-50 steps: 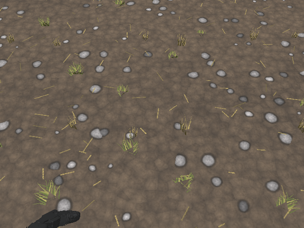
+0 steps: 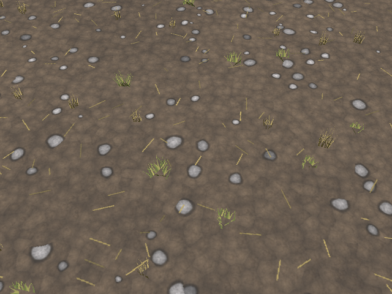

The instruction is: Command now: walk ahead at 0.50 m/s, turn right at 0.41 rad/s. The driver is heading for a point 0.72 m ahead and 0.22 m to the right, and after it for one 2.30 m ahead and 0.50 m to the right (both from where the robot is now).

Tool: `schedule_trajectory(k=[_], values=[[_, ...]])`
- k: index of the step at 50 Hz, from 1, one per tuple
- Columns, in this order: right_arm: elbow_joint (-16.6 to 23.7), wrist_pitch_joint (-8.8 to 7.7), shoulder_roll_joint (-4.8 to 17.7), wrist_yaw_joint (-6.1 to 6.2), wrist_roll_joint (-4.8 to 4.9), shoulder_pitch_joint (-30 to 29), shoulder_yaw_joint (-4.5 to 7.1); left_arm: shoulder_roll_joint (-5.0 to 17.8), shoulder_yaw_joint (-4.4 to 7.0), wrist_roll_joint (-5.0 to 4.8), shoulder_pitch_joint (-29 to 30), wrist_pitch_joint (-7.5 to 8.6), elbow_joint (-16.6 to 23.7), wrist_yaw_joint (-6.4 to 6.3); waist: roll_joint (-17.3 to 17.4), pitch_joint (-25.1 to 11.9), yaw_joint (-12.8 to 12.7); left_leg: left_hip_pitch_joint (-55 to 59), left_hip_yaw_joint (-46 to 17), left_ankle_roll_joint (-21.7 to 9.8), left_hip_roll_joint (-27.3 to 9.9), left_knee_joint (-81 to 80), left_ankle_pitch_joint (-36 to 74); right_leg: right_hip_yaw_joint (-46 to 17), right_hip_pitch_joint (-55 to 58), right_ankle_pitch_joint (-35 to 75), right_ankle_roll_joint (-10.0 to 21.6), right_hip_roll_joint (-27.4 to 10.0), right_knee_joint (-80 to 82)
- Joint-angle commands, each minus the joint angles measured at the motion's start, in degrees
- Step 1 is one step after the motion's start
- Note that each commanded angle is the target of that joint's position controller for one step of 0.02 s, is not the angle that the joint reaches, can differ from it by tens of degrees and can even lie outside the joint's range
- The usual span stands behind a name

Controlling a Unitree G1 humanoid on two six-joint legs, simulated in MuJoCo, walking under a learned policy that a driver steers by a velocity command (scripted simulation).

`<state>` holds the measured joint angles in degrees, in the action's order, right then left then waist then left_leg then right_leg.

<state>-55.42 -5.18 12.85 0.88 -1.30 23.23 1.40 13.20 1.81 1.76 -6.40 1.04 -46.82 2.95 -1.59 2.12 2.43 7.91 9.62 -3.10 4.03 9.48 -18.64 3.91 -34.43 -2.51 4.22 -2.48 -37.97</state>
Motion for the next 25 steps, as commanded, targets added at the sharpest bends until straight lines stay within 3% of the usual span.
schedule_trajectory(k=[1,2,3,4,5,6,7,8,9,10,12,14,17,20,25], values=[[1.19,-0.10,9.58,0.88,-0.24,1.10,1.81,3.86,0.82,0.12,2.54,0.93,4.61,-0.18,6.26,1.89,-1.71,0.07,-0.50,-3.97,-17.79,8.65,58.37,4.18,3.56,-6.01,3.31,3.74,2.72],[1.20,0.31,10.42,1.04,-0.43,0.59,2.03,4.68,1.28,0.24,-1.40,1.00,3.65,-0.43,6.92,-0.71,-3.47,0.68,0.40,-3.67,-17.88,15.62,65.67,5.17,7.94,-9.08,4.68,5.85,3.10],[1.47,0.86,11.17,1.10,-0.50,0.15,2.25,5.86,2.02,0.41,-7.82,1.29,1.81,-0.66,6.86,-4.46,-6.07,-0.86,1.13,-3.29,-17.64,25.62,66.06,5.13,15.25,-10.19,6.13,7.74,5.40],[2.41,1.07,11.47,1.05,-0.23,-0.89,2.27,8.43,3.32,1.09,-16.87,1.63,-0.84,-1.14,4.74,-9.22,-10.42,-9.33,1.93,-2.02,-16.24,39.56,55.52,0.51,28.73,-9.30,8.69,6.21,9.09],[5.87,0.51,7.17,0.22,1.14,0.41,1.25,15.89,5.66,1.47,-22.16,1.35,-1.04,-2.15,-6.28,-15.98,-10.76,-29.79,3.27,0.81,-9.33,62.53,25.92,-23.66,46.39,-11.51,16.20,-9.79,10.60],[7.99,-0.03,7.88,-0.38,0.65,-1.50,1.73,17.21,5.90,-0.60,-19.31,0.91,-0.60,-1.87,-8.79,-19.50,-8.20,-44.09,-7.28,1.78,0.19,74.44,-11.24,-47.95,52.04,-3.57,21.62,-17.94,19.47],[9.16,-0.44,8.21,-0.73,-0.07,-6.43,1.67,15.90,5.75,-1.79,-16.60,0.58,-0.87,-2.02,-2.43,-12.49,-7.77,-49.11,-13.29,1.19,-4.60,74.01,-6.03,-39.25,47.00,-4.96,19.63,-15.81,20.23],[9.80,-1.06,7.81,-0.94,0.38,-7.65,1.36,12.53,4.94,-1.71,-13.78,0.51,-0.66,-2.28,0.85,-5.93,-6.08,-48.67,-12.48,1.23,-7.01,69.25,-1.41,-32.74,38.64,-2.97,17.23,-14.27,21.82],[9.52,-0.95,7.48,-0.88,0.18,-7.58,1.45,10.05,4.26,-1.56,-11.46,0.57,-0.47,-2.41,3.43,-1.91,-3.67,-45.89,-12.22,1.53,-8.75,63.87,-0.02,-27.95,31.81,0.86,14.53,-11.20,23.28],[9.66,0.04,7.15,-0.84,-0.76,-6.97,1.36,8.61,3.77,-1.88,-9.76,0.79,-0.41,-2.63,2.97,-0.47,-1.68,-42.62,-12.23,2.46,-9.68,60.34,0.23,-24.14,26.82,4.17,13.05,-8.47,24.35],[9.64,2.16,6.16,-1.16,-1.74,-5.76,1.16,8.44,3.57,-1.94,-9.95,1.82,-0.20,-2.53,1.49,-1.90,-0.61,-38.98,-11.34,3.97,-9.87,56.71,0.96,-20.54,23.64,9.07,12.54,-5.77,25.18],[10.87,3.02,5.66,-1.44,-1.60,-7.81,1.02,10.29,4.03,-1.87,-11.21,2.36,-0.45,-2.52,0.54,-1.64,-0.60,-39.89,-10.33,5.32,-9.93,52.10,3.66,-18.90,21.96,9.12,12.58,-4.28,26.31],[13.76,3.21,6.01,-1.58,-1.38,-15.68,1.05,10.71,4.20,-1.90,-14.75,2.25,-0.84,-2.55,-0.64,0.30,-3.28,-44.30,-9.75,6.77,-9.90,43.05,10.51,-19.44,23.69,6.91,10.88,-2.95,27.18],[15.69,3.03,5.89,-1.88,-0.99,-21.30,0.76,10.97,4.38,-1.87,-17.88,1.99,-1.02,-2.66,-1.65,-0.03,-5.87,-45.97,-10.12,6.92,-8.68,35.49,15.82,-20.61,28.15,7.71,9.39,-2.62,25.65],[18.76,2.03,6.60,-2.16,-0.39,-27.73,0.27,11.74,4.54,-0.93,-20.73,1.74,-0.74,-3.34,-2.42,-0.11,-7.97,-44.72,-10.55,5.65,-5.84,26.73,15.64,-24.01,34.18,14.97,8.72,-4.15,20.65]])
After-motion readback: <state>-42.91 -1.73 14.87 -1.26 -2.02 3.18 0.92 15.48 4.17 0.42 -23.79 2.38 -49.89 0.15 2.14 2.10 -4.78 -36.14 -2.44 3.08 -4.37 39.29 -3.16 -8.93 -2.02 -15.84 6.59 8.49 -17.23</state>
